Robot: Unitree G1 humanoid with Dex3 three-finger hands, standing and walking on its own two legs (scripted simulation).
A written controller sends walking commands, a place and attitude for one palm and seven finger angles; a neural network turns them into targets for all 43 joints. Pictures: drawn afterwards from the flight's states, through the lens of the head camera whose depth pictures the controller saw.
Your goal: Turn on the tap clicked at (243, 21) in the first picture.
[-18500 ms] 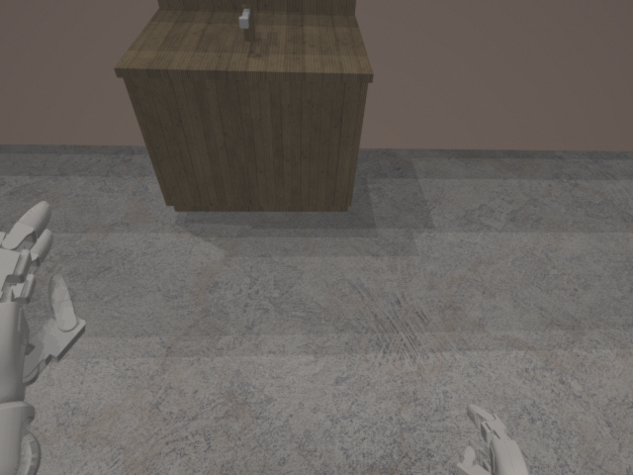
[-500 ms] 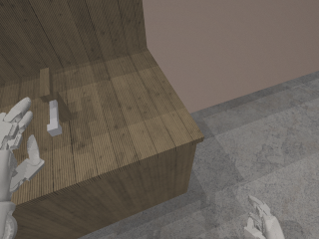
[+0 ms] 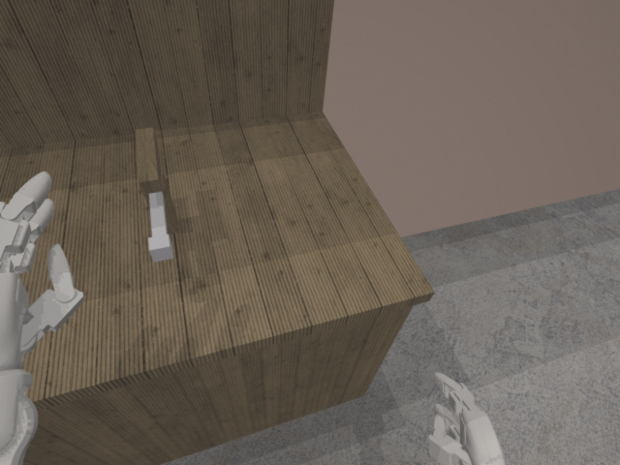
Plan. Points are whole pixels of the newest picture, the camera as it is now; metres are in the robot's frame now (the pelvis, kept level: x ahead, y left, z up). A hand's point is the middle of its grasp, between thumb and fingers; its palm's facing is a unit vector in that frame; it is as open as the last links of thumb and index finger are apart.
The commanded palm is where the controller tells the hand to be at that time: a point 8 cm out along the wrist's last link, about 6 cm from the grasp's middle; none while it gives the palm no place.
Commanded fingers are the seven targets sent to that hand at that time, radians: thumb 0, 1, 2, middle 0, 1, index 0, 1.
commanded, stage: come to a stop and stand still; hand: left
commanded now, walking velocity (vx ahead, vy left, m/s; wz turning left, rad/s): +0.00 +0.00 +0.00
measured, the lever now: (161, 248) +0.38 +0.26 +0.03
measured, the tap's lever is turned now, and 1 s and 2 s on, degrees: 0 0 0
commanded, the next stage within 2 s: look again from close up in 0.30 s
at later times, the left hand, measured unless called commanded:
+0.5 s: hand (73, 296) +0.22 +0.25 +0.16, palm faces +0.39 -0.85 -0.36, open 7.4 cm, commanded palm +0.16 +0.29 +0.17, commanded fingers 0.00 0.90 0.90 -0.20 -0.30 -0.20 -0.30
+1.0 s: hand (98, 299) +0.22 +0.23 +0.16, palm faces +0.39 -0.85 -0.36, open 7.4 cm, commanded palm +0.16 +0.26 +0.17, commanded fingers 0.00 0.90 0.90 -0.20 -0.30 -0.20 -0.30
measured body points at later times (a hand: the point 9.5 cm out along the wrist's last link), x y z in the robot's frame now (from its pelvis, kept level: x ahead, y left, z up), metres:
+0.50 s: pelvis +0.01 +0.00 +0.00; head +0.03 +0.02 +0.45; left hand +0.20 +0.30 +0.18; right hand +0.19 -0.21 -0.07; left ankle -0.01 +0.08 -0.74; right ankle +0.04 -0.12 -0.74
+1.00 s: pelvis +0.00 -0.02 +0.00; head +0.02 -0.01 +0.45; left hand +0.19 +0.27 +0.18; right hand +0.18 -0.25 -0.07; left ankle -0.01 +0.08 -0.74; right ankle +0.04 -0.12 -0.74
